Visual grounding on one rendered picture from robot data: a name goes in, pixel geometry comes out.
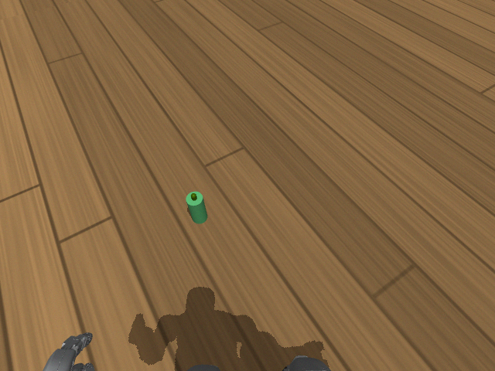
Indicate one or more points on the left robot hand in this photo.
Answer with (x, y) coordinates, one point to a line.
(63, 359)

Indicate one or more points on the bottle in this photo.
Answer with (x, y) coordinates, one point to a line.
(196, 207)

